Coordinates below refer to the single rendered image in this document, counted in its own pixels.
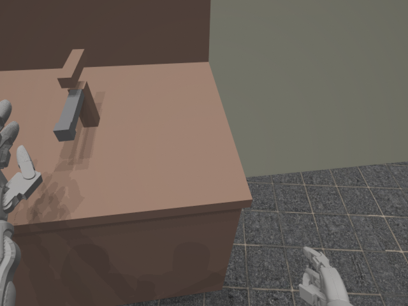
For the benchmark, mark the right robot hand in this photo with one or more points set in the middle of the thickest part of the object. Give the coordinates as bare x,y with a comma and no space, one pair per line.
326,286

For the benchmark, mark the left robot hand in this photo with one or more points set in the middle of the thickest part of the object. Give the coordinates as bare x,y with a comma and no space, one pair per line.
22,185

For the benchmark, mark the tap lever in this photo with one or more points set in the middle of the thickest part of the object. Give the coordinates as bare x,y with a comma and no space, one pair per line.
65,128

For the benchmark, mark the counter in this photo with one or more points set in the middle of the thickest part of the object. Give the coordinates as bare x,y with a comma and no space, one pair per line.
145,202

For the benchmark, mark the robot left forearm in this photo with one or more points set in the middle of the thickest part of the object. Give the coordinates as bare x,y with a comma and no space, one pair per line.
10,256

